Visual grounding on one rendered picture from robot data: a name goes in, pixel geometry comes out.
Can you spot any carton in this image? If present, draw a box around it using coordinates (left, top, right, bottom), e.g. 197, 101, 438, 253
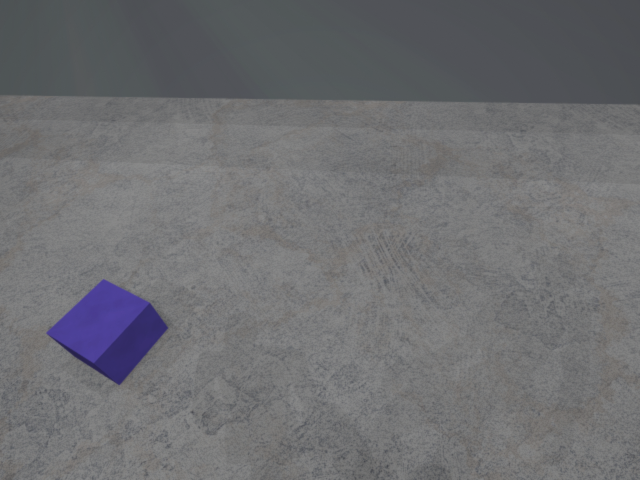
46, 279, 168, 385

